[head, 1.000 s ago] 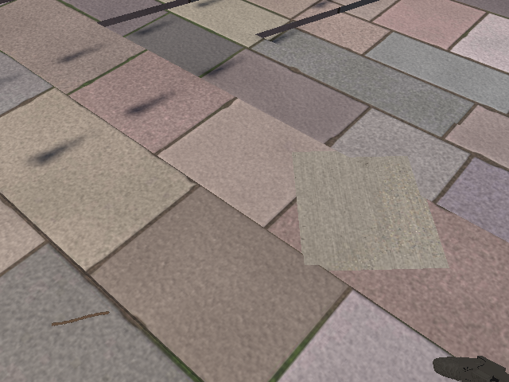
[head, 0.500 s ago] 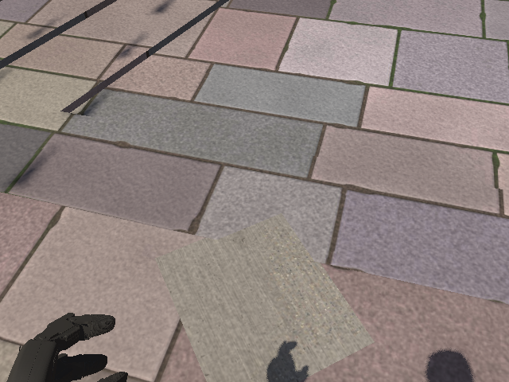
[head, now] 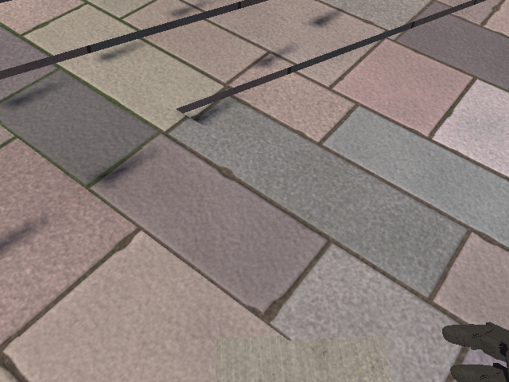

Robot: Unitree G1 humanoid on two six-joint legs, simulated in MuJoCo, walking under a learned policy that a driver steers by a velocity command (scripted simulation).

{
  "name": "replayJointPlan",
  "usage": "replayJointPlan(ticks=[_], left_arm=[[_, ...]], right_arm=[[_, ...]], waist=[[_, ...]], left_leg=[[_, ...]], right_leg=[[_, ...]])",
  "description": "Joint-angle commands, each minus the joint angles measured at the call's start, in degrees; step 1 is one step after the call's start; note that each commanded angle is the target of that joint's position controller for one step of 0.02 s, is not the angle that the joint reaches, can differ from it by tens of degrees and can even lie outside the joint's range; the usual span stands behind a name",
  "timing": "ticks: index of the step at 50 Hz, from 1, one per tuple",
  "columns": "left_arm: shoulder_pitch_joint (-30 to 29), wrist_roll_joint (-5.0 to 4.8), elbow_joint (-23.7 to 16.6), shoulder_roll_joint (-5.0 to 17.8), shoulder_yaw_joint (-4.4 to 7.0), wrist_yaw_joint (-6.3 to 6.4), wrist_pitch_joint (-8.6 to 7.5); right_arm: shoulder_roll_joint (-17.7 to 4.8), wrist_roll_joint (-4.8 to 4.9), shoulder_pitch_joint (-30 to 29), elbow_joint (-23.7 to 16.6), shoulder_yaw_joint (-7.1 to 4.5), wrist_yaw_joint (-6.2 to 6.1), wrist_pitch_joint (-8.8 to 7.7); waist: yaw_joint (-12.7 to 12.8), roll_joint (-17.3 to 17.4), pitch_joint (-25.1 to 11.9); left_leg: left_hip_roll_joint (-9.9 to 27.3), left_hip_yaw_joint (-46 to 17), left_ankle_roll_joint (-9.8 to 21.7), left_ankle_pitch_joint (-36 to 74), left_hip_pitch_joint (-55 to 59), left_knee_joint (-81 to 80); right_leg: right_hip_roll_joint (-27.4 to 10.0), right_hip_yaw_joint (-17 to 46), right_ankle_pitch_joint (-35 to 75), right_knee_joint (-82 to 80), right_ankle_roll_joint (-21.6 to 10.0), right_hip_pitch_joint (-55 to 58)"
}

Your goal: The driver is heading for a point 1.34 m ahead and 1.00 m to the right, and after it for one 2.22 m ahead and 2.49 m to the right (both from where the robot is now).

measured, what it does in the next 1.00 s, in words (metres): walks ahead, turning right: right foot, then left foot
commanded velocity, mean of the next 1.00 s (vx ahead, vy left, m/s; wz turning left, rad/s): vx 0.08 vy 0.00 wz -0.85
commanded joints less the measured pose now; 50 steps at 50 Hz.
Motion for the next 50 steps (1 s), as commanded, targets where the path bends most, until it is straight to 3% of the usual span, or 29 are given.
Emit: replayJointPlan(ticks=[1,2,3,5,8,10,12,15,18,19,20,21,22,23,24,25,27,30,33,36,40,42,43,44,45,46,47,48,50], left_arm=[[4.5,-0.71,-7.9,2.3,-1.53,0.11,0.15],[1.1,-1.29,-8.9,5.7,-0.53,0.14,0.94],[-2.2,-0.73,-9.2,6.7,-0.11,0.53,1.81],[-2.1,0.06,-8.8,5.7,0.54,0.87,3.72],[-1.0,0.60,-9.8,2.0,0.63,0.99,4.77],[-3.7,0.65,-12.1,0.3,0.20,0.56,4.67],[-7.4,0.71,-15.2,-1.1,-0.74,-0.71,4.97],[-11.9,0.87,-18.3,3.9,1.03,-1.78,6.77],[-12.2,1.55,-19.6,4.3,2.07,-1.47,8.04],[-11.3,1.95,-19.3,5.1,2.71,-1.05,7.95],[-8.0,2.30,-18.7,8.6,4.15,-0.31,7.42],[-8.3,1.97,-20.5,16.0,5.62,0.61,6.59],[-6.1,3.77,-21.1,15.2,4.86,-0.20,4.60],[-5.1,4.04,-20.6,14.5,4.85,-0.57,2.92],[-9.5,3.23,-21.4,13.6,4.45,-0.09,2.39],[-14.5,1.86,-22.8,11.3,3.67,0.64,2.95],[-19.5,2.12,-25.3,9.5,2.65,2.10,4.44],[-17.6,2.10,-25.8,9.3,2.36,2.89,5.16],[-16.5,1.69,-26.1,9.8,2.59,3.17,5.56],[-16.4,1.61,-26.8,10.5,3.02,2.84,5.97],[-16.8,1.40,-27.6,10.6,3.22,2.00,6.50],[-18.1,1.04,-28.2,10.4,3.19,1.67,6.73],[-19.4,0.59,-28.5,10.1,3.04,1.58,6.81],[-18.3,0.28,-28.4,8.1,2.49,1.44,6.81],[-12.5,0.82,-27.2,3.7,1.45,1.13,6.94],[-13.9,0.29,-29.7,7.3,2.50,1.06,6.03],[-14.7,1.19,-28.6,12.0,3.67,0.99,5.38],[-14.8,1.28,-27.0,12.6,4.01,0.97,5.53],[-13.4,1.59,-25.1,9.2,3.05,1.01,6.38]], right_arm=[[-9.5,-1.27,19.5,0.4,-2.18,-0.42,1.35],[-7.8,-0.11,14.6,-0.7,-1.67,-0.45,1.94],[-6.7,0.29,11.1,-1.0,-1.42,-0.58,2.27],[-5.2,0.40,6.8,-0.4,-1.18,-1.02,2.28],[-3.4,-0.13,3.0,-0.2,-1.28,-2.21,1.59],[-3.5,0.63,0.5,-0.4,-1.66,-3.39,3.02],[-6.3,1.63,-1.1,-0.3,-2.77,-4.04,5.02],[-6.7,1.66,0.2,0.6,-3.26,-4.26,6.12],[-7.3,3.40,-0.6,1.9,-3.94,-3.76,7.02],[-6.2,3.86,0.6,2.7,-3.92,-3.57,7.42],[-4.7,3.52,3.5,3.7,-3.90,-3.22,8.00],[-3.3,1.47,3.3,1.3,-3.44,-3.14,8.30],[-3.6,1.10,-2.6,-1.4,-3.18,-3.37,7.90],[-4.0,1.91,-5.5,-2.1,-3.26,-3.63,7.54],[-4.0,2.50,-3.3,-1.3,-3.48,-3.97,7.23],[-6.2,2.06,-1.1,0.4,-4.19,-4.23,7.25],[-7.3,1.08,0.1,1.7,-4.86,-4.09,7.49],[-4.1,1.40,0.4,2.0,-4.26,-3.50,7.51],[-3.2,1.94,-1.0,1.5,-3.71,-3.36,7.15],[-4.1,2.34,-1.6,1.3,-3.83,-3.01,6.61],[-5.3,2.77,-0.4,1.2,-4.23,-2.24,5.45],[-6.3,2.96,2.5,1.8,-4.77,-1.73,5.02],[-6.7,2.98,5.1,2.5,-5.17,-1.63,4.89],[-8.5,2.77,7.3,3.1,-5.92,-1.75,5.03],[-11.8,1.84,8.1,2.5,-6.40,-2.04,5.77],[-13.1,-0.07,8.1,2.6,-6.32,-1.82,6.03],[-10.0,0.20,4.9,0.9,-5.71,-2.09,5.76],[-7.2,0.97,2.3,0.1,-4.85,-2.67,6.05],[-5.9,2.05,1.9,-0.3,-3.94,-3.49,6.81]], waist=[[-10.6,18.9,-29.5],[-9.9,15.1,-23.9],[-9.1,9.2,-18.0],[-6.2,6.9,-11.3],[-3.6,7.6,-8.8],[-3.1,7.3,-8.7],[-3.3,8.4,-11.5],[-4.4,5.0,-10.3],[-3.1,3.7,-6.7],[-3.0,1.2,-5.7],[-2.7,-7.8,-4.6],[-5.0,-25.1,-1.6],[-2.3,-19.3,-9.0],[-1.3,-13.4,-10.7],[-4.4,-8.3,-9.9],[-6.6,-4.9,-8.3],[-8.5,-4.0,-8.5],[-8.0,-2.9,-9.5],[-6.8,-5.6,-8.2],[-5.8,-8.5,-7.6],[-5.0,-11.1,-8.4],[-6.0,-11.8,-8.9],[-7.6,-11.2,-8.9],[-7.7,-7.7,-10.3],[-4.9,5.3,-13.8],[-4.4,16.7,-9.7],[-4.5,12.7,-7.3],[-4.4,9.2,-6.2],[-5.0,6.2,-5.1]], left_leg=[[23.7,-25.1,8.7,32.5,49.6,-1.1],[22.9,-20.2,9.1,24.6,43.8,-2.6],[20.5,-15.6,8.4,20.4,36.1,-4.9],[16.8,-7.1,8.1,17.6,24.0,-9.2],[15.0,4.0,8.4,17.2,17.8,-12.7],[15.8,8.9,8.4,14.0,19.4,-13.2],[19.9,9.9,7.7,3.0,17.3,-12.9],[22.1,10.6,7.1,-7.1,15.4,-12.2],[22.3,12.3,3.4,-16.1,15.6,-7.6],[20.2,14.0,0.9,-20.1,14.6,-2.5],[14.9,17.3,-2.9,-28.4,10.1,10.0],[3.5,18.8,-8.7,-50.3,-8.2,30.8],[-2.0,3.8,-8.4,-53.1,-14.9,41.9],[-1.7,-0.7,-6.8,-50.2,-16.7,43.0],[-0.3,-3.2,-5.3,-43.2,-19.0,42.5],[0.8,-3.9,-4.7,-37.4,-18.2,39.9],[0.0,-2.6,-5.3,-29.4,-11.4,36.8],[-2.5,-2.5,-7.3,-24.3,-7.6,31.7],[-3.8,-4.0,-8.6,-24.2,-7.5,21.7],[-4.6,-5.3,-8.9,-25.5,-5.4,14.7],[-5.5,-5.7,-7.9,-28.7,1.0,6.8],[-5.3,-5.3,-6.9,-28.2,7.4,-0.2],[-4.5,-4.4,-6.2,-23.7,12.4,-6.7],[0.8,-6.4,-4.4,-19.1,20.4,-11.4],[14.1,-17.1,0.6,-16.2,29.4,-11.5],[20.8,-30.3,8.8,-13.9,25.1,-15.0],[21.0,-28.0,10.4,-14.9,22.7,-14.7],[16.9,-21.0,8.4,-16.8,20.8,-13.6],[12.6,-14.5,7.1,-16.4,19.7,-13.2]], right_leg=[[1.4,5.8,-6.5,35.5,0.0,-30.4],[-0.6,4.5,-4.2,36.1,0.3,-33.2],[-2.8,2.3,-1.6,34.3,0.9,-33.4],[-5.6,0.9,3.5,30.7,2.2,-30.6],[-5.5,-2.0,11.9,27.6,3.0,-29.2],[-6.3,-3.8,18.2,18.6,3.2,-31.1],[-9.4,-4.2,25.1,10.0,2.5,-25.6],[-8.1,-6.6,22.1,7.9,0.0,-21.5],[-6.1,-9.0,19.9,0.9,-4.1,-19.0],[-4.9,-8.6,21.4,-2.9,-6.0,-16.7],[-6.5,-1.4,35.5,-10.1,-9.3,-11.8],[-16.8,22.4,51.7,-17.4,-18.5,-5.5],[-20.2,34.8,41.1,-22.3,-25.0,-2.9],[-19.9,34.7,35.7,-23.4,-24.1,-1.7],[-19.4,30.5,27.9,-23.7,-21.1,-3.1],[-17.6,26.4,22.9,-23.7,-17.8,-7.0],[-13.2,20.0,22.1,-23.2,-14.4,-15.1],[-9.3,17.4,24.3,-21.5,-13.7,-16.7],[-7.5,20.1,19.3,-21.1,-13.5,-14.6],[-6.8,24.1,15.1,-20.7,-13.4,-13.6],[-6.0,28.9,19.3,-18.7,-13.1,-12.7],[-4.6,31.1,21.4,-17.4,-12.0,-13.4],[-3.1,30.8,20.8,-15.8,-10.7,-15.1],[0.1,27.9,12.7,-11.1,-8.2,-19.6],[7.1,17.0,-1.1,4.0,-5.1,-26.9],[9.8,9.5,-4.4,14.4,-2.5,-37.9],[5.0,8.6,0.1,22.3,-0.8,-38.8],[3.8,7.6,4.6,25.1,0.0,-37.9],[3.9,6.0,9.1,31.3,1.3,-37.6]])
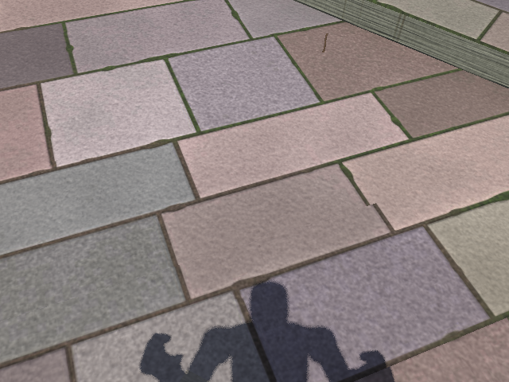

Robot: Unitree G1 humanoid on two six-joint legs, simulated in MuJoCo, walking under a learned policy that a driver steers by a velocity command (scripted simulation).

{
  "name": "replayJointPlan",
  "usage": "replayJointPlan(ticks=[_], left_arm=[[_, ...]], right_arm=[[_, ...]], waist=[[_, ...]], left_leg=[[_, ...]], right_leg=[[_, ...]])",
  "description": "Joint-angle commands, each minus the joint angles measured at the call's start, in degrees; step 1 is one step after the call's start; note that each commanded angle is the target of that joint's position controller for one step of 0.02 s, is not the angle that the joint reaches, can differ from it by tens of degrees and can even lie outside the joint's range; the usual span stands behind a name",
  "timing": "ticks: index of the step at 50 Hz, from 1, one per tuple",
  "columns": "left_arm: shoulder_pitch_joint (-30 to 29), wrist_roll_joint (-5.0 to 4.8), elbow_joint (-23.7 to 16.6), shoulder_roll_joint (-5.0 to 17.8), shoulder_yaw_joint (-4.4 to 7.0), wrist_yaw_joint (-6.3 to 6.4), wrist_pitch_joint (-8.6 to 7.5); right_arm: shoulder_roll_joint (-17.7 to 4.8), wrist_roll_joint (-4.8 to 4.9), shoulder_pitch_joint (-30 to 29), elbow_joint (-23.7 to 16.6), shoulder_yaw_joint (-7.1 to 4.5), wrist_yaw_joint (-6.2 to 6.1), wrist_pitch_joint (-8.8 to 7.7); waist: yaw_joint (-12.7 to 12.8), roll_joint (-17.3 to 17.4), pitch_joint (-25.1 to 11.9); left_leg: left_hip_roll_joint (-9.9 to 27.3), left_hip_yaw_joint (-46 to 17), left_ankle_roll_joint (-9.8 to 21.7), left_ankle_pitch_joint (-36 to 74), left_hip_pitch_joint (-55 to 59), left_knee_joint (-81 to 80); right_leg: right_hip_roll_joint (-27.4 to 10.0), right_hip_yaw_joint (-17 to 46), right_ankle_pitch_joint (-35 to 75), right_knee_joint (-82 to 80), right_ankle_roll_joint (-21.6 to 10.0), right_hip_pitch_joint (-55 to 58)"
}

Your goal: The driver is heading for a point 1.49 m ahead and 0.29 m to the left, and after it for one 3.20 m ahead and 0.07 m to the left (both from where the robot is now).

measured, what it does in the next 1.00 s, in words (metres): steps on the spot: right foot, then left foot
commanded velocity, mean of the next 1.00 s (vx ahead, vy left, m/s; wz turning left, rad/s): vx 0.00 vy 0.00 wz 0.21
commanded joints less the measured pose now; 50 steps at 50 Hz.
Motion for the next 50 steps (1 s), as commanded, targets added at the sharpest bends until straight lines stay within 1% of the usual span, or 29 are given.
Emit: replayJointPlan(ticks=[1,3,5,6,8,10,11,12,13,14,15,16,18,23,26,28,29,30,31,32,33,34,35,37,38,40,43,46,50], left_arm=[[2.8,0.36,-2.2,4.8,1.67,0.00,-0.42],[0.6,0.49,-2.8,1.3,0.06,0.17,-1.08],[0.5,1.77,-2.3,-2.6,-1.65,-0.06,-1.56],[-1.2,1.87,-2.5,-2.9,-1.80,-0.16,-1.90],[-1.7,0.64,-1.8,0.4,-0.45,0.08,-2.44],[1.2,0.26,-0.2,1.6,0.27,0.52,-2.91],[2.7,0.27,0.1,3.1,0.75,0.85,-3.08],[5.5,0.92,0.3,5.1,1.33,1.41,-2.91],[5.1,2.42,1.4,9.6,2.72,1.50,-2.24],[3.7,3.41,0.5,6.9,2.39,1.22,-2.11],[2.8,3.61,-0.3,3.9,1.43,1.26,-2.40],[0.5,3.04,-0.8,2.2,0.83,1.43,-2.76],[-4.0,1.22,-0.5,1.4,0.81,1.53,-3.49],[-3.5,1.51,1.0,3.6,2.08,1.48,-3.14],[-3.1,0.26,1.9,5.8,2.98,0.33,-3.66],[-4.2,-0.97,2.4,5.4,3.03,-0.42,-4.06],[-2.0,-0.99,3.5,3.9,2.78,-0.87,-4.30],[-0.3,0.26,3.1,2.0,2.17,-1.14,-4.60],[-4.3,2.47,-1.5,-2.3,0.15,-0.95,-4.85],[-9.4,1.59,-0.8,2.2,1.08,-0.41,-4.65],[-9.9,0.28,-0.2,3.3,1.29,0.08,-4.19],[-7.7,0.40,1.7,3.3,1.41,0.82,-3.57],[-5.3,0.85,3.4,3.4,1.42,1.31,-2.85],[0.7,0.78,7.1,1.2,0.81,0.68,-1.96],[2.2,0.33,8.2,0.2,0.42,0.31,-1.77],[-0.6,-0.14,7.4,-0.5,-0.34,0.02,-1.63],[-3.9,-0.39,4.9,2.8,0.18,-0.24,-1.47],[-3.2,-0.64,4.1,2.6,0.42,-0.54,-1.03],[-2.1,-0.53,3.2,0.5,0.14,-1.36,-0.86]], right_arm=[[-6.4,0.65,-4.7,-5.1,-0.40,-0.98,-0.13],[-5.7,0.42,-1.6,-3.7,0.19,-0.56,0.16],[-3.8,0.75,-3.0,-3.3,1.33,0.19,0.18],[-5.8,1.32,-2.2,-3.2,0.75,0.48,0.47],[-10.9,1.94,1.1,-3.1,-0.77,0.57,0.97],[-12.0,3.13,1.3,-3.7,-1.12,0.43,0.98],[-10.9,3.59,1.4,-3.9,-0.93,0.25,0.77],[-8.4,3.24,0.9,-4.7,-0.29,0.27,0.26],[-4.5,3.24,0.4,-6.5,0.61,0.50,-0.47],[-6.2,3.19,0.7,-6.1,0.21,0.58,-0.86],[-8.7,3.06,0.8,-5.9,-1.04,0.68,-0.63],[-8.7,3.09,2.2,-5.1,-1.66,0.51,0.25],[-6.4,2.69,3.4,-5.1,-1.36,0.14,2.33],[-3.3,2.63,-1.1,-9.9,0.10,2.06,3.35],[-5.4,2.55,-0.6,-11.6,-0.74,2.95,4.02],[-6.0,2.69,2.5,-11.3,-1.61,2.86,4.64],[-7.7,2.55,5.7,-10.5,-2.66,2.11,4.67],[-14.2,2.43,10.0,-10.6,-4.69,1.00,4.30],[-20.7,0.46,9.6,-12.5,-5.27,0.81,3.12],[-16.0,-0.58,10.4,-12.9,-3.89,1.56,1.65],[-13.2,-0.39,8.5,-11.9,-2.47,1.27,0.77],[-10.2,0.77,5.1,-11.4,-1.48,0.60,0.60],[-7.0,1.59,1.5,-11.3,-0.19,0.07,0.79],[-2.4,0.04,-2.2,-10.5,2.02,-0.48,0.36],[-1.8,-0.71,-2.6,-9.8,2.32,-0.54,0.00],[-3.1,-1.35,-2.9,-9.1,1.95,-0.80,-0.48],[-8.6,-0.88,-0.7,-7.9,0.00,-1.45,0.46],[-7.7,-0.30,-0.1,-7.3,-0.24,-1.45,1.20],[-7.1,-0.12,-1.8,-7.6,-0.77,-1.31,1.40]], waist=[[1.4,8.2,-3.2],[-0.1,8.9,-4.1],[0.7,11.4,-5.5],[-0.5,14.0,-4.2],[-1.8,15.3,-3.2],[0.2,14.0,-4.0],[0.8,13.0,-5.5],[1.6,9.3,-8.7],[-0.1,-7.4,-8.5],[1.7,-11.9,-8.7],[2.3,-9.7,-8.0],[0.8,-7.2,-7.3],[-0.7,-6.2,-4.1],[1.5,-6.7,-4.7],[1.3,-7.1,-5.8],[-1.0,-6.2,-6.1],[-2.2,-2.8,-7.1],[-3.4,9.9,-8.3],[-2.4,25.1,-13.2],[-7.5,14.0,-16.2],[-5.7,11.2,-12.3],[-3.2,7.7,-9.7],[-1.3,7.9,-8.3],[1.8,9.4,-9.0],[2.0,9.3,-8.7],[0.4,9.3,-5.7],[-2.1,9.5,-2.3],[-2.4,7.4,-0.4],[-1.7,7.1,-1.9]], left_leg=[[14.4,-13.6,11.7,10.5,6.2,-9.6],[12.8,-11.7,12.4,12.7,7.7,-9.2],[10.3,-9.2,10.9,10.1,6.2,-8.8],[9.6,-9.7,10.8,9.9,4.8,-8.9],[10.9,-14.0,11.5,12.6,5.7,-7.3],[11.1,-17.7,10.5,17.0,5.8,-5.4],[10.4,-18.5,8.3,15.6,3.1,-4.2],[8.6,-16.6,5.2,9.6,-2.8,0.1],[1.7,-6.4,1.1,-2.9,-12.7,8.5],[-0.1,-1.1,-1.3,-18.2,-16.6,18.0],[1.4,-0.7,-3.0,-23.5,-19.6,30.4],[2.5,-1.0,-4.0,-22.6,-20.5,36.8],[4.8,-0.4,-5.9,-15.6,-22.0,37.5],[5.9,4.8,-5.8,-8.3,-15.0,24.4],[4.4,8.1,-3.2,-7.7,-8.9,17.3],[2.4,10.0,-0.8,-2.7,-2.2,8.8],[0.8,8.7,1.3,2.3,5.7,3.7],[8.1,-5.5,6.1,24.0,19.0,-1.5],[24.2,-31.6,20.2,38.9,25.1,-3.5],[25.6,-29.3,22.9,31.2,22.9,-6.5],[23.5,-22.5,20.1,25.7,18.4,-6.8],[20.3,-17.0,16.2,20.7,15.0,-6.5],[18.0,-12.4,13.7,19.8,11.3,-6.6],[14.0,-4.1,11.7,21.0,4.3,-8.0],[13.1,-1.0,11.1,19.3,3.4,-8.8],[12.9,1.6,10.5,13.6,3.1,-10.2],[17.9,-2.1,13.3,7.9,7.5,-12.4],[21.2,-3.5,14.8,7.6,11.5,-12.8],[20.9,2.4,14.1,20.2,14.2,-10.3]], right_leg=[[-3.5,-2.3,1.9,11.8,2.2,-5.7],[-3.9,-2.8,1.1,4.7,2.7,-3.1],[-7.5,-6.0,0.7,-11.1,3.2,5.5],[-7.2,-8.8,-0.9,-17.5,3.5,8.9],[-4.8,-10.4,2.4,-26.0,3.5,11.5],[-3.9,-9.8,11.6,-38.4,1.3,17.4],[-6.5,-7.7,15.0,-41.1,-0.5,23.2],[-12.8,-4.7,21.4,-38.6,-2.6,31.3],[-21.5,3.5,30.4,-36.9,-8.7,32.6],[-28.6,8.8,37.9,-38.9,-14.6,31.8],[-31.0,8.9,43.0,-39.5,-17.1,31.2],[-29.3,5.3,43.9,-39.2,-16.1,30.0],[-25.6,-2.5,42.5,-39.0,-13.0,27.6],[-24.8,-11.1,37.1,-38.6,-12.5,24.6],[-27.1,-12.6,35.9,-36.0,-11.4,23.9],[-27.0,-15.6,32.9,-30.4,-8.3,21.7],[-24.7,-18.8,30.0,-23.4,-5.1,17.6],[-18.7,-22.6,15.8,-7.3,0.3,3.7],[-9.1,-16.7,-17.5,9.7,3.9,-13.0],[-9.6,-8.2,-16.4,15.6,3.2,-14.4],[-11.0,-8.0,-11.9,15.6,1.7,-13.7],[-12.6,-8.3,-6.8,12.0,1.1,-12.4],[-13.7,-8.1,-2.1,8.5,1.4,-8.8],[-13.3,-9.4,6.4,5.9,2.4,2.4],[-13.1,-9.5,8.5,2.4,2.7,4.9],[-13.0,-8.6,10.3,-6.6,2.8,6.5],[-13.2,-9.6,7.1,-8.5,3.0,1.1],[-14.9,-9.2,3.9,-6.6,3.3,-4.7],[-15.2,-12.0,3.3,-9.0,3.1,-3.2]])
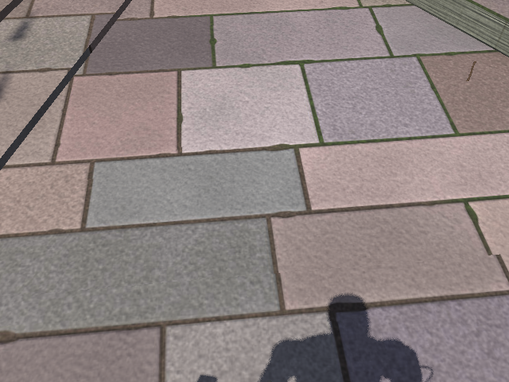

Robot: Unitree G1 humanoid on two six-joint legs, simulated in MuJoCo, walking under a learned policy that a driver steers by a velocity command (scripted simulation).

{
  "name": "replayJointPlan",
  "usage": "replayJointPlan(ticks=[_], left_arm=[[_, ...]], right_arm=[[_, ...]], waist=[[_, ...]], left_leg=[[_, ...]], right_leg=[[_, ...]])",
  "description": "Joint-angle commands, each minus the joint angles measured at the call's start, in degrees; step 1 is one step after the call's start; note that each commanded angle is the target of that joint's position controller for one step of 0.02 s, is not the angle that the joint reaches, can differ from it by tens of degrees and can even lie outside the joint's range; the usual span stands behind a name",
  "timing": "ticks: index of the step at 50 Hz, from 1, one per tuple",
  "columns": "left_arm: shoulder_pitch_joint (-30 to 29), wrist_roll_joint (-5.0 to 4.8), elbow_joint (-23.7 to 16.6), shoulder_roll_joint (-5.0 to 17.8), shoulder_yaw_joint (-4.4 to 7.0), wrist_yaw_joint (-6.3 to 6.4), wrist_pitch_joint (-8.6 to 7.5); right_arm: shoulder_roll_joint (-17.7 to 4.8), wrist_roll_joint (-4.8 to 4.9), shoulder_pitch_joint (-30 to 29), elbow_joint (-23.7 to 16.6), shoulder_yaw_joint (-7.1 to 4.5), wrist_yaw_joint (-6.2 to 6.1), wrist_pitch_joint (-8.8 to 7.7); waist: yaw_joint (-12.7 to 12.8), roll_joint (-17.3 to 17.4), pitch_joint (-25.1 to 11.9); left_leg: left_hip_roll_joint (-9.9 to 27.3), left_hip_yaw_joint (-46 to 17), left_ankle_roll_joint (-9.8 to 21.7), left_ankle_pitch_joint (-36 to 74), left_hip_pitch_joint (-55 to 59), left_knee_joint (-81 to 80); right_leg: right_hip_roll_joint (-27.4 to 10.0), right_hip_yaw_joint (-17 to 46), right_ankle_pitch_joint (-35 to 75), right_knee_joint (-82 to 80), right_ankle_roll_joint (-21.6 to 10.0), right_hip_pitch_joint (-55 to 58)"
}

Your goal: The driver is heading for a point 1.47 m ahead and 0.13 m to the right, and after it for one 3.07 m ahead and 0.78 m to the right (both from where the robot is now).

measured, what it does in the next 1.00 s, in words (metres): walks ahead: right foot, then left foot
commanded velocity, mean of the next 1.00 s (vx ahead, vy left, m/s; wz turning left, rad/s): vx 0.07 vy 0.00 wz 0.07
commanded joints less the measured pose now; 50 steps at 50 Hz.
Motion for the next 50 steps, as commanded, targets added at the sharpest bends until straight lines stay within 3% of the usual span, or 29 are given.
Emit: replayJointPlan(ticks=[1,5,7,8,9,10,11,12,13,14,17,20,23,26,29,31,33,35,36,37,38,39,40,41,42,43,46,48,50], left_arm=[[-4.4,-0.17,-6.4,4.3,1.06,-0.75,-0.96],[-4.2,-0.70,-8.1,4.3,1.42,-2.36,-0.42],[-0.6,-0.60,-7.8,5.3,2.40,-2.41,0.16],[4.3,-0.18,-6.8,8.2,3.84,-1.27,0.11],[8.8,0.03,-7.0,17.1,6.30,0.08,-0.19],[6.3,2.40,-8.7,20.1,6.17,-0.45,-1.32],[4.7,1.94,-9.2,16.1,5.08,-1.17,-2.60],[2.9,1.03,-8.5,14.5,4.41,-0.84,-3.37],[-0.8,-0.12,-8.5,12.7,3.83,-0.36,-3.26],[-3.8,-0.73,-9.1,10.8,3.10,0.35,-2.90],[-5.9,1.26,-9.1,7.9,1.28,1.41,-2.74],[0.3,0.87,-5.6,9.1,1.28,0.96,-3.75],[0.8,2.29,-4.4,11.1,1.67,0.61,-5.75],[2.0,1.76,-2.8,10.2,1.68,0.55,-7.65],[-2.5,2.91,-2.8,7.8,1.19,0.58,-7.97],[-5.7,2.25,-3.6,8.8,1.63,1.09,-6.77],[-6.3,1.11,-3.8,9.5,2.12,1.90,-5.76],[-8.3,-0.41,-4.5,9.7,2.54,2.18,-5.21],[-9.4,-1.12,-5.0,8.5,2.27,1.89,-5.37],[-7.3,-0.04,-5.7,6.3,1.56,1.03,-6.45],[-2.4,0.72,-8.8,0.7,-0.21,0.36,-7.03],[-9.7,1.29,-6.9,5.3,-0.13,0.58,-6.56],[-9.8,0.56,-7.0,5.7,-0.21,0.94,-5.25],[-7.3,1.88,-5.9,5.3,-0.41,1.59,-4.17],[-7.3,2.98,-5.3,5.8,-0.20,1.97,-3.76],[-8.0,2.64,-4.9,6.2,0.14,1.87,-3.58],[-7.1,2.15,-2.5,4.0,-0.61,2.15,-3.55],[-4.0,1.52,-0.9,5.5,-0.20,1.82,-3.61],[-0.8,1.48,-0.3,3.5,-0.88,0.39,-3.70]], right_arm=[[-11.1,0.30,0.1,-3.2,-4.00,-0.24,-0.09],[-12.5,1.83,0.3,-3.2,-4.95,0.41,0.42],[-12.3,3.15,-0.7,-2.9,-5.07,0.83,0.01],[-11.3,3.24,1.2,-1.8,-4.91,1.33,-0.51],[-8.6,0.93,-0.8,-4.4,-4.18,1.53,-1.19],[-7.1,-0.45,-4.8,-8.0,-3.32,1.40,-2.05],[-10.4,-0.06,-6.9,-7.1,-4.12,1.47,-2.21],[-10.4,1.05,-7.4,-7.5,-4.18,1.31,-2.50],[-10.8,1.01,-5.0,-6.0,-4.37,0.76,-2.39],[-11.9,0.59,-3.4,-5.1,-4.70,0.34,-2.07],[-9.5,1.34,2.2,-1.5,-3.79,0.99,-1.16],[-8.2,2.79,0.0,-1.7,-2.51,2.57,-1.81],[-10.8,3.48,-3.1,-3.3,-2.93,2.97,-3.11],[-10.9,3.48,-1.5,-3.1,-3.36,2.89,-4.48],[-8.9,2.02,0.7,-3.0,-3.18,3.60,-4.63],[-7.9,1.58,2.3,-4.2,-2.96,4.57,-4.43],[-9.0,2.34,4.6,-4.8,-3.57,5.71,-4.32],[-11.4,2.47,13.0,-3.4,-5.07,6.20,-3.74],[-13.9,2.17,20.4,-1.6,-6.53,5.44,-3.68],[-18.1,2.05,23.7,-1.2,-7.71,3.41,-3.87],[-25.0,-1.46,18.5,-4.5,-8.16,2.98,-4.82],[-19.9,-1.51,17.1,-6.3,-6.98,3.63,-5.20],[-18.1,-0.83,12.9,-7.3,-6.18,3.48,-5.53],[-15.7,1.06,9.7,-7.8,-5.58,3.28,-5.18],[-14.0,2.50,7.8,-8.2,-5.18,2.61,-4.28],[-13.6,2.44,6.7,-8.5,-5.06,1.80,-3.46],[-13.0,1.55,8.6,-8.0,-4.68,-0.35,-2.00],[-12.7,1.71,6.7,-8.3,-4.00,-1.32,-1.73],[-9.8,1.75,2.8,-7.8,-2.51,-1.56,-1.98]], waist=[[-3.2,5.6,-3.1],[-2.9,7.3,-6.0],[0.2,7.2,-7.5],[2.8,3.3,-9.2],[3.4,-11.2,-10.5],[2.5,-17.4,-16.7],[4.3,-6.6,-16.3],[2.3,-4.6,-12.1],[-0.2,-0.8,-8.9],[-1.4,-1.9,-7.9],[-2.6,-3.8,-10.3],[1.7,-7.2,-7.9],[3.2,-8.4,-1.2],[3.0,-6.3,1.1],[1.4,-3.0,3.3],[0.6,-4.6,1.8],[0.1,-5.0,-0.6],[-3.7,-4.9,-4.6],[-7.9,-1.4,-8.2],[-9.6,10.6,-7.9],[-1.7,24.1,-14.9],[-8.2,11.4,-19.6],[-6.1,11.9,-16.1],[-3.7,7.0,-14.2],[-3.2,5.9,-11.6],[-2.1,5.6,-10.7],[-3.0,4.5,-11.0],[-1.4,3.8,-15.1],[1.2,8.7,-13.8]], left_leg=[[19.7,-9.2,10.2,27.9,8.5,-6.6],[20.4,-4.3,7.1,36.3,11.5,-0.8],[18.9,-0.5,3.1,36.1,8.8,6.7],[15.4,2.1,-0.9,32.9,2.7,16.0],[8.3,4.0,-6.2,3.5,-16.4,34.5],[-0.8,-7.2,-8.6,-23.6,-29.5,47.3],[1.3,-14.3,-8.1,-23.1,-32.3,50.9],[2.0,-15.4,-6.8,-17.9,-32.9,49.4],[3.3,-15.0,-6.7,-12.8,-33.2,45.6],[4.0,-14.9,-7.0,-8.9,-31.3,42.3],[3.4,-12.1,-9.1,-2.5,-22.5,38.4],[5.0,-9.9,-8.0,3.0,-23.2,28.1],[5.3,-12.5,-5.9,5.1,-29.5,23.8],[5.5,-15.5,-4.9,6.8,-36.7,24.7],[6.7,-14.0,-5.6,8.8,-33.7,23.0],[6.2,-9.2,-6.0,9.0,-25.8,20.9],[5.6,-8.3,-5.9,12.9,-20.1,16.8],[1.6,-5.3,-4.3,10.0,-10.4,12.8],[-1.5,-4.4,-2.0,14.2,-0.6,7.1],[0.8,-11.0,1.1,39.7,8.6,1.2],[19.6,-49.6,16.7,47.5,18.8,-4.7],[18.7,-49.7,13.7,39.6,15.7,-10.2],[18.8,-45.1,13.0,44.8,11.9,-7.5],[17.1,-41.2,11.5,43.8,10.7,-5.0],[14.7,-37.6,9.8,41.7,6.7,-4.5],[11.8,-35.2,8.0,39.0,2.8,-5.2],[12.5,-32.4,7.5,56.4,2.7,-3.3],[11.2,-30.3,7.7,35.5,-0.4,-5.3],[8.6,-26.9,7.2,5.8,-3.6,-9.4]], right_leg=[[-1.1,-1.5,-0.7,-2.0,-0.6,-5.2],[1.5,-5.6,-0.1,-10.7,-3.5,0.4],[3.9,-6.9,6.5,-20.3,-6.4,8.9],[4.8,-3.6,17.5,-26.5,-9.5,18.8],[-7.6,16.3,47.3,-27.2,-16.2,32.9],[-17.1,35.3,49.6,-28.5,-28.8,36.3],[-16.3,29.9,45.8,-30.1,-28.0,35.8],[-12.9,25.0,41.2,-30.3,-24.8,32.4],[-10.0,20.4,38.1,-30.0,-21.4,29.5],[-8.5,17.8,37.7,-30.1,-19.7,26.8],[-6.1,10.7,43.2,-30.0,-18.8,23.3],[-6.1,11.8,1.2,-38.5,-18.1,23.2],[-10.1,15.4,-10.5,-43.8,-17.6,23.9],[-12.6,13.3,-8.8,-45.5,-16.8,29.9],[-10.8,2.2,18.6,-40.6,-15.7,28.2],[-8.7,-4.4,34.3,-34.8,-14.4,22.5],[-8.0,-6.4,36.7,-29.6,-12.7,20.4],[-7.6,-7.7,42.5,-18.1,-10.8,18.6],[-5.1,-9.1,40.7,-6.2,-8.1,15.7],[0.2,-9.3,15.6,9.6,-3.5,5.5],[14.0,-3.8,-18.5,29.6,-0.2,-15.3],[10.7,6.4,-15.8,29.7,-3.5,-11.3],[10.7,7.5,-12.1,30.7,-4.3,-9.9],[9.1,8.3,-8.5,29.1,-3.8,-10.4],[8.0,9.2,-5.6,24.6,-3.6,-10.1],[7.7,9.4,-3.4,20.4,-3.8,-7.0],[9.8,7.2,-1.1,16.8,-2.3,-7.1],[8.1,6.1,7.4,14.8,-1.6,-3.5],[5.5,2.9,13.4,8.7,-1.5,-2.3]])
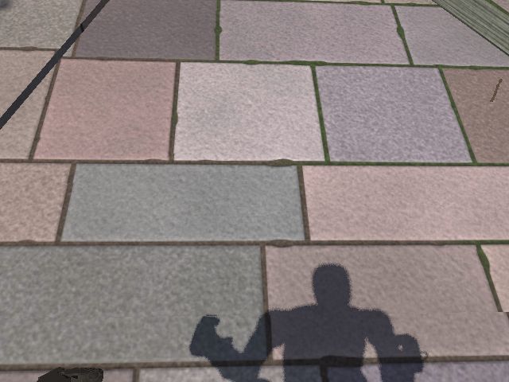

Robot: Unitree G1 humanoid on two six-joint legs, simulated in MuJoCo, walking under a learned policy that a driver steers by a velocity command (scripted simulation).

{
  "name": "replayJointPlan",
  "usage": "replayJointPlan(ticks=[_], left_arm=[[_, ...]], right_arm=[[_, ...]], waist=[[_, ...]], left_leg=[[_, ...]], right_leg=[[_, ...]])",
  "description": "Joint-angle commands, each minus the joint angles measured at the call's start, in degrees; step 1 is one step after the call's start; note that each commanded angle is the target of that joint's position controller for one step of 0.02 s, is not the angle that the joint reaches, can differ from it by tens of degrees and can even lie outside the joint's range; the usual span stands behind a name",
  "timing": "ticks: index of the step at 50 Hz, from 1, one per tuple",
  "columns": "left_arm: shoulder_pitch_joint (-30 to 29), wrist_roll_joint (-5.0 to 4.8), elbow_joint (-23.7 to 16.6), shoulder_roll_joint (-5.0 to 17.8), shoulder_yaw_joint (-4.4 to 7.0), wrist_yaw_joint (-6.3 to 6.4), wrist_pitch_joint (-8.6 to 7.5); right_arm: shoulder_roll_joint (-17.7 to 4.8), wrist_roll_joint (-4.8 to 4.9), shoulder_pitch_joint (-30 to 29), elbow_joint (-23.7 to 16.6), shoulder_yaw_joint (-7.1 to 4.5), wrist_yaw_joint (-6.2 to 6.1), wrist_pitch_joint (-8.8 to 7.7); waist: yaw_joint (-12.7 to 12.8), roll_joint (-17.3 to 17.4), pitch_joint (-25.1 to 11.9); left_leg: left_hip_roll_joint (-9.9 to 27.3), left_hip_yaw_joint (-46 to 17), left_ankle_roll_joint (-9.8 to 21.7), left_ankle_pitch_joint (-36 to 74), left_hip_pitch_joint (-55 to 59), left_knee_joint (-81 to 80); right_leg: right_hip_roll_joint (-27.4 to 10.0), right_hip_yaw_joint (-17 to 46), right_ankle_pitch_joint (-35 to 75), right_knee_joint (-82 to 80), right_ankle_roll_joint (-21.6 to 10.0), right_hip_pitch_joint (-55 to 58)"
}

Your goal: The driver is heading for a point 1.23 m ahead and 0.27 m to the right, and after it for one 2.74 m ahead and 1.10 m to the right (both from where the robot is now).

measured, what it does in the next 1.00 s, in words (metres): goes down: right foot, then left foot 0.04 m lower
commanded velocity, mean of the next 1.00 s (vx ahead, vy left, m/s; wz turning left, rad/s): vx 0.79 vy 0.00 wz -0.10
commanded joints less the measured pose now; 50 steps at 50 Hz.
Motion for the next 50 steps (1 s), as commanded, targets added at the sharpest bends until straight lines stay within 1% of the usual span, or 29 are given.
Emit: replayJointPlan(ticks=[1,3,6,11,15,18,19,20,21,22,23,24,25,26,27,29,32,35,38,40,42,43,44,45,46,47,48,49,50], left_arm=[[10.7,-0.55,0.0,4.2,1.11,-1.85,-0.98],[6.9,-1.66,-1.1,6.5,1.92,-3.04,-2.76],[5.5,-3.22,-2.7,6.8,2.60,-2.45,-2.97],[12.5,-1.99,-2.0,6.5,4.03,-1.46,-1.47],[17.6,-2.62,-1.2,4.5,3.69,-1.86,-0.65],[22.1,-3.73,0.6,4.0,3.73,-1.97,1.01],[24.8,-3.84,1.8,3.4,3.67,-2.00,1.38],[29.8,-3.24,4.2,3.7,4.04,-2.04,1.33],[39.7,-2.10,8.1,5.9,5.35,-2.30,0.85],[41.6,-0.88,8.8,8.0,5.33,-3.03,-0.48],[33.8,-0.45,4.1,9.0,3.76,-4.43,-3.78],[28.2,-0.57,0.9,8.3,3.38,-4.78,-5.44],[26.6,-0.59,0.3,8.2,3.48,-4.38,-5.95],[25.3,-0.50,0.1,8.7,3.86,-3.47,-5.80],[25.4,-0.52,0.5,7.6,3.58,-2.34,-5.60],[29.2,-0.37,2.3,2.9,2.18,-0.62,-5.68],[35.4,-0.75,5.3,1.9,2.03,0.72,-6.00],[33.5,-0.14,6.3,-0.4,1.55,1.96,-6.37],[31.2,0.69,7.7,0.3,2.13,2.35,-7.40],[31.2,0.76,8.3,2.4,3.20,2.58,-7.24],[32.1,0.59,8.8,4.6,4.15,3.47,-6.20],[30.5,1.69,8.5,4.8,4.28,3.88,-5.83],[23.9,2.36,6.3,6.3,4.74,4.25,-5.77],[10.0,1.74,2.7,7.4,5.14,3.73,-6.41],[3.2,2.28,-3.1,-3.7,1.79,0.92,-8.96],[20.9,-6.90,-7.9,-2.7,0.13,-0.68,-9.99],[18.9,-5.89,-5.4,2.3,0.12,-1.58,-10.94],[13.3,-3.49,-5.0,4.4,0.94,-1.98,-10.75],[15.4,-1.29,-3.3,3.5,1.15,-1.41,-10.13]], right_arm=[[-6.8,0.01,-2.9,-3.1,-1.27,-0.43,-1.36],[-8.2,-1.05,1.1,-1.2,-1.91,0.60,-3.32],[-10.9,-2.02,3.9,0.9,-3.02,1.03,-4.87],[-8.7,-0.93,-3.8,1.1,-2.42,1.69,-6.55],[-9.4,0.20,-9.9,1.1,-2.95,2.50,-6.60],[-8.1,1.61,-13.2,1.4,-3.22,3.86,-6.21],[-7.1,2.15,-14.9,1.1,-3.10,4.27,-5.94],[-5.2,2.21,-16.0,1.0,-2.82,4.47,-5.63],[-2.9,0.99,-17.7,0.4,-2.21,4.56,-5.36],[1.1,-0.03,-20.0,-2.8,-1.19,4.27,-4.84],[1.7,0.83,-20.1,-8.5,-0.48,3.27,-5.52],[-1.7,2.80,-18.5,-8.5,-0.90,3.95,-6.60],[-2.4,2.66,-18.2,-7.2,-0.75,4.53,-7.65],[-1.5,1.52,-16.7,-4.9,-0.72,4.49,-7.78],[-1.0,1.09,-17.4,-4.3,-0.84,4.61,-7.83],[-1.8,1.60,-18.9,-3.1,-1.50,4.90,-6.77],[-0.4,1.68,-20.8,-1.8,-1.20,4.94,-6.02],[1.7,2.07,-24.8,-2.1,-0.59,6.77,-7.36],[1.7,2.04,-24.0,-1.3,-1.04,8.75,-8.86],[0.2,1.77,-19.5,0.1,-1.81,8.88,-9.66],[-0.6,1.23,-13.1,1.3,-2.52,8.19,-9.69],[-3.2,1.79,-4.2,3.4,-3.85,7.57,-8.92],[-5.9,2.22,11.1,7.5,-5.06,6.93,-7.39],[-7.6,2.30,31.4,13.8,-5.44,5.81,-6.00],[-4.3,-1.07,33.9,16.5,-3.02,5.01,-5.34],[-10.5,-2.45,24.9,13.0,-4.22,4.18,-7.58],[-8.4,-1.67,18.8,8.2,-5.08,2.65,-6.40],[-4.4,-1.28,9.7,5.7,-3.47,2.82,-6.38],[-5.7,-0.80,2.3,3.7,-3.14,2.95,-6.61]], waist=[[4.6,12.1,-14.8],[0.9,9.8,-12.5],[-0.7,9.4,-11.7],[3.4,11.1,-5.7],[7.3,9.0,-5.2],[9.6,6.4,-3.2],[11.0,3.8,-2.4],[12.9,-1.9,-2.9],[16.8,-11.7,-3.8],[15.0,-25.8,2.5],[8.0,-33.3,3.4],[5.3,-21.6,2.9],[5.5,-11.5,1.1],[5.4,-5.5,-1.2],[6.0,-5.4,-2.3],[8.0,-5.8,-2.2],[9.9,-1.2,1.4],[10.2,-1.0,5.8],[8.6,-1.7,5.7],[7.2,-0.6,2.3],[4.2,-3.2,-2.1],[-1.1,-4.8,-5.8],[-9.1,-5.6,-10.4],[-20.4,5.0,-12.1],[-16.5,22.3,-14.0],[-4.1,21.9,-30.0],[-5.8,5.2,-28.3],[-1.2,-6.3,-14.1],[4.8,-11.6,-7.8]], left_leg=[[12.3,-9.3,8.4,-23.4,8.7,-10.7],[17.0,-10.9,9.5,-25.8,18.0,-9.1],[23.4,-15.2,10.0,-37.9,19.7,-12.3],[21.9,-4.3,5.1,-38.6,12.0,-16.8],[20.4,5.9,2.1,-35.0,7.2,-16.8],[21.2,9.7,1.7,-34.3,9.5,-11.8],[20.4,12.0,1.0,-33.5,9.5,-6.8],[17.7,15.4,0.3,-30.7,8.3,3.4],[13.3,16.8,0.1,-24.6,3.1,23.8],[6.1,13.7,-1.4,-39.4,-16.5,48.7],[0.1,4.6,0.2,-40.3,-26.9,54.4],[3.3,1.5,2.0,-35.4,-29.5,54.7],[5.7,1.0,3.1,-29.5,-27.3,49.2],[7.7,1.9,2.6,-24.9,-24.8,44.8],[8.6,1.5,1.4,-21.2,-24.0,41.3],[9.1,1.4,-0.1,-13.6,-26.1,36.4],[8.4,2.6,-0.2,-5.9,-33.0,27.8],[3.9,6.8,0.9,5.0,-25.8,12.4],[1.8,9.5,1.9,16.7,-12.3,4.9],[-2.7,13.5,2.7,19.0,-6.2,2.0],[-7.5,17.6,3.0,16.4,0.9,2.4],[-8.8,18.5,3.3,14.5,9.4,3.7],[-4.4,13.7,5.7,15.5,22.7,4.2],[5.7,2.1,11.7,24.0,38.7,-2.9],[5.1,-2.6,10.8,17.8,50.4,11.9],[23.4,-41.7,29.0,-26.4,68.4,3.7],[23.0,-51.4,26.2,-55.3,57.0,-8.4],[19.4,-47.1,21.6,-52.3,36.3,-14.9],[17.0,-44.3,20.3,-48.6,18.6,-17.4]], right_leg=[[-3.8,-4.5,8.4,-7.5,0.4,4.7],[-6.8,-1.9,9.9,-10.4,-0.7,-4.5],[-7.8,1.4,9.3,-6.5,-1.7,-9.9],[-10.0,-2.5,9.0,-2.9,-0.7,-7.0],[-13.1,-6.1,7.7,-10.7,-3.1,6.1],[-14.0,-9.0,3.3,-15.0,-5.5,10.3],[-13.4,-10.7,4.4,-19.3,-6.6,12.8],[-10.8,-13.7,5.7,-24.0,-7.6,18.1],[-5.2,-16.4,3.1,-26.2,-9.1,26.5],[-7.3,0.5,-7.4,-32.7,-14.4,28.1],[-12.3,36.3,-24.8,-52.2,-20.0,22.7],[-19.2,42.4,-29.0,-55.9,-20.1,25.0],[-20.2,38.1,-25.7,-53.1,-18.7,25.3],[-19.0,31.3,-21.5,-49.9,-17.2,26.0],[-18.3,28.2,-19.2,-48.4,-17.2,26.4],[-17.1,22.4,-16.6,-48.3,-16.0,30.7],[-16.3,13.5,-4.8,-50.7,-12.8,38.7],[-11.1,-1.9,6.8,-55.9,-7.0,33.6],[-9.3,-11.3,16.3,-58.1,-4.7,29.7],[-8.4,-14.6,35.2,-52.9,-2.1,34.6],[-8.5,-16.1,59.7,-41.6,1.6,39.3],[-8.7,-15.5,70.4,-29.9,2.7,38.4],[-9.4,-14.8,77.2,-11.8,3.7,31.4],[-2.7,-15.2,36.3,24.3,4.6,16.4],[5.0,-8.8,-24.5,48.2,2.1,-7.0],[0.8,11.7,-23.9,51.4,2.3,-25.4],[-2.6,10.2,-13.1,37.0,-2.8,-22.5],[-3.7,6.0,-8.2,27.1,-5.3,-16.4],[-5.5,5.6,-6.0,22.1,-5.0,-8.4]])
